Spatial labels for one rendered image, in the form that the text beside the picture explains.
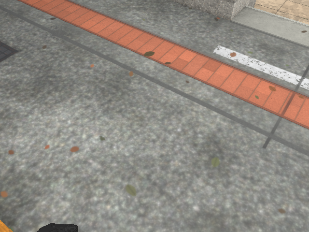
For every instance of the left robot hand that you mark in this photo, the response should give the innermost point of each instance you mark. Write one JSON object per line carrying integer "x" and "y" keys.
{"x": 62, "y": 227}

